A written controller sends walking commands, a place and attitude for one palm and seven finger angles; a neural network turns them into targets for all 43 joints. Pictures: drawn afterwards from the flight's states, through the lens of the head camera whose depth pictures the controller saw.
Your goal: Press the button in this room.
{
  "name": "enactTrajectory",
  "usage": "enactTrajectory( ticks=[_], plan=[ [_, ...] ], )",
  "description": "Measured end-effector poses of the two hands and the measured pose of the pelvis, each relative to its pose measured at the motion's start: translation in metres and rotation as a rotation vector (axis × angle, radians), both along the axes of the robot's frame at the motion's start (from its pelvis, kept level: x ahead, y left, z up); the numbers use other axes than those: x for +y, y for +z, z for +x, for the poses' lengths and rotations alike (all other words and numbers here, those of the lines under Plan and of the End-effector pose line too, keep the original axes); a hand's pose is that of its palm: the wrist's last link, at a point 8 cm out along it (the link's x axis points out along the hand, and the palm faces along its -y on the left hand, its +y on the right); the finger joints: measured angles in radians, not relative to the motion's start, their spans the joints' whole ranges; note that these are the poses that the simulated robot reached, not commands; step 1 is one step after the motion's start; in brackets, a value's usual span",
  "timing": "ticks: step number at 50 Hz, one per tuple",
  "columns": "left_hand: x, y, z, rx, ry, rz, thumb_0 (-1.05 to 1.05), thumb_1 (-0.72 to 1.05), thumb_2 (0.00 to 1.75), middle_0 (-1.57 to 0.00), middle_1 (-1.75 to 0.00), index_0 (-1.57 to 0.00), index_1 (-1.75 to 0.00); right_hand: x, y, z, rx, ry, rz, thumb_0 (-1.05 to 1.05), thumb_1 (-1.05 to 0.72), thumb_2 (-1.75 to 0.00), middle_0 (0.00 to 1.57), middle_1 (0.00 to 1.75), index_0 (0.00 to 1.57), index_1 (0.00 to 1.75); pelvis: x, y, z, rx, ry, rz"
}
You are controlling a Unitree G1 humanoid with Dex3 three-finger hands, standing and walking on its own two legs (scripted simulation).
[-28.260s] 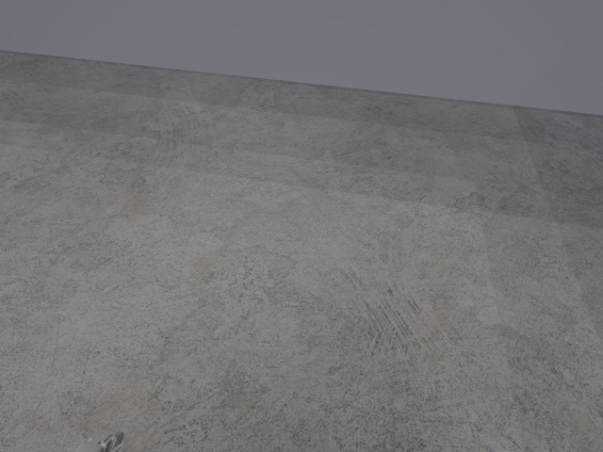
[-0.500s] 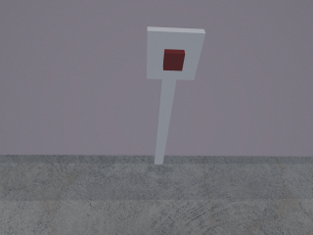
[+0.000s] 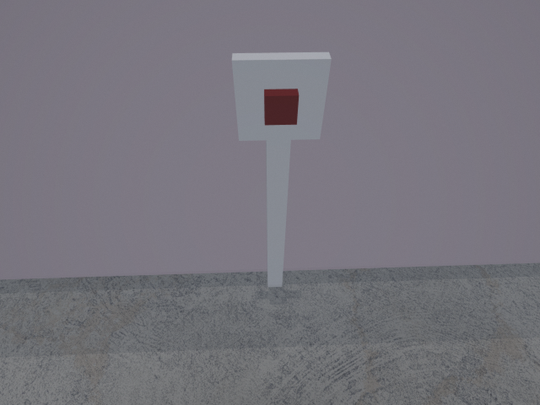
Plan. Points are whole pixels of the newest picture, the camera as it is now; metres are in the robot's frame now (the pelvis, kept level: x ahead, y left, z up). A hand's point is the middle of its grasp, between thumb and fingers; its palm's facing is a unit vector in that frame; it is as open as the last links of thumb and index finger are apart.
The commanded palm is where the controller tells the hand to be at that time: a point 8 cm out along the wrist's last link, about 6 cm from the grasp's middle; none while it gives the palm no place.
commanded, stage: look again from close up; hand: left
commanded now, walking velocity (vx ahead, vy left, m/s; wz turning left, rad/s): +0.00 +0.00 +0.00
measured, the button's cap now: (280, 106) +0.65 +0.02 +0.10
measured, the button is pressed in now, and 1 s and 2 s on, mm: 0 0 0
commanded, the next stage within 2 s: shuffle to correct the standing spot in 0.28 s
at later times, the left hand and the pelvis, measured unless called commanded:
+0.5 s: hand out of the picture +0.01 +0.13 -0.18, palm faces +0.03 -0.98 -0.18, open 7.3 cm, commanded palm none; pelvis +0.02 -0.03 +0.00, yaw +0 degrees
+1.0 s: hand (226, 397) +0.17 +0.09 -0.18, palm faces +0.06 -0.98 -0.21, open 7.3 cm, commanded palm none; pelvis +0.14 -0.10 -0.02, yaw +4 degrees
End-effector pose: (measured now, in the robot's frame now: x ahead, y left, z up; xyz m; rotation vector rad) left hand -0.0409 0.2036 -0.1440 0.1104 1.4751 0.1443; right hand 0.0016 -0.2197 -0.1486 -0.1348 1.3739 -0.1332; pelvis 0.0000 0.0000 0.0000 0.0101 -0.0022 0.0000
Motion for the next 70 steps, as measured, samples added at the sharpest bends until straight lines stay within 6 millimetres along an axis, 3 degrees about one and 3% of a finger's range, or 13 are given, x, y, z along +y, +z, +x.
enactTrajectory(
  ticks=[11,24,31,37,41,47,50,53,58,62,65,67,70],
  plan=[
    [-0.024,-0.002,0.016,-0.028,-0.008,-0.012,0.01,0.91,0.90,-0.20,-0.30,-0.20,-0.30,-0.016,-0.001,0.003,0.011,-0.003,0.003,0.01,-0.92,-0.90,0.20,0.30,0.20,0.30,-0.018,0.000,0.007,-0.005,-0.004,0.001],
    [-0.027,-0.002,0.042,-0.074,-0.014,0.018,0.01,0.92,0.90,-0.20,-0.30,-0.20,-0.30,-0.026,-0.005,0.006,0.029,-0.004,0.015,0.01,-0.91,-0.90,0.20,0.30,0.20,0.30,-0.034,-0.003,0.019,-0.008,0.002,0.003],
    [-0.030,-0.014,0.042,-0.036,0.034,0.003,0.01,0.91,0.90,-0.20,-0.30,-0.20,-0.30,-0.033,-0.008,0.016,0.065,0.002,-0.001,0.00,-0.91,-0.89,0.20,0.30,0.20,0.30,-0.039,-0.012,0.043,0.004,0.027,-0.007],
    [-0.035,-0.026,0.046,0.049,0.048,-0.030,0.01,0.91,0.90,-0.20,-0.30,-0.20,-0.30,-0.038,-0.008,0.044,0.060,-0.004,-0.039,0.00,-0.91,-0.89,0.20,0.30,0.20,0.30,-0.040,-0.020,0.073,0.022,0.026,0.012],
    [-0.038,-0.018,0.081,0.046,0.017,-0.019,0.01,0.91,0.90,-0.20,-0.30,-0.20,-0.30,-0.047,-0.001,0.049,0.067,-0.025,-0.049,0.00,-0.91,-0.89,0.20,0.30,0.20,0.30,-0.050,-0.013,0.088,0.030,0.035,0.003],
    [-0.050,-0.004,0.168,-0.116,0.016,0.025,0.01,0.93,0.90,-0.20,-0.30,-0.20,-0.30,-0.079,0.002,0.057,0.177,-0.003,-0.028,0.00,-0.90,-0.89,0.20,0.30,0.20,0.30,-0.081,-0.008,0.115,0.049,0.060,-0.019],
    [-0.062,-0.006,0.206,-0.177,0.001,0.058,0.01,0.93,0.90,-0.20,-0.30,-0.19,-0.30,-0.107,-0.011,0.076,0.197,-0.003,-0.019,0.00,-0.90,-0.89,0.20,0.30,0.20,0.30,-0.105,-0.019,0.135,0.053,0.064,-0.011],
    [-0.079,-0.010,0.230,-0.211,0.015,0.086,0.01,0.92,0.90,-0.20,-0.30,-0.19,-0.30,-0.138,-0.022,0.108,0.191,0.016,-0.034,0.00,-0.90,-0.89,0.20,0.30,0.20,0.30,-0.124,-0.026,0.152,0.042,0.086,-0.013],
    [-0.110,-0.004,0.236,-0.190,0.065,0.073,0.01,0.92,0.90,-0.20,-0.30,-0.20,-0.30,-0.172,-0.007,0.202,0.045,0.073,-0.083,0.01,-0.91,-0.89,0.20,0.30,0.20,0.30,-0.141,-0.014,0.179,0.030,0.107,0.000],
    [-0.128,-0.010,0.232,-0.123,0.081,0.041,0.01,0.93,0.90,-0.20,-0.30,-0.20,-0.30,-0.177,0.009,0.283,-0.125,0.116,-0.098,0.01,-0.91,-0.90,0.19,0.30,0.19,0.30,-0.151,-0.009,0.199,0.031,0.106,-0.007],
    [-0.139,-0.024,0.232,-0.079,0.096,0.002,0.01,0.93,0.90,-0.20,-0.30,-0.20,-0.30,-0.172,0.014,0.329,-0.232,0.147,-0.108,0.00,-0.91,-0.90,0.19,0.30,0.19,0.30,-0.155,-0.017,0.215,0.020,0.096,-0.031],
    [-0.147,-0.033,0.235,-0.056,0.102,-0.020,0.01,0.92,0.90,-0.20,-0.30,-0.20,-0.30,-0.170,0.015,0.346,-0.273,0.159,-0.112,0.00,-0.91,-0.90,0.19,0.30,0.19,0.30,-0.160,-0.021,0.224,0.016,0.093,-0.025],
    [-0.158,-0.033,0.247,-0.046,0.102,-0.032,0.01,0.92,0.90,-0.20,-0.30,-0.20,-0.30,-0.173,0.021,0.353,-0.266,0.169,-0.108,0.00,-0.91,-0.89,0.20,0.30,0.20,0.30,-0.172,-0.017,0.234,0.010,0.091,-0.022]
  ],
)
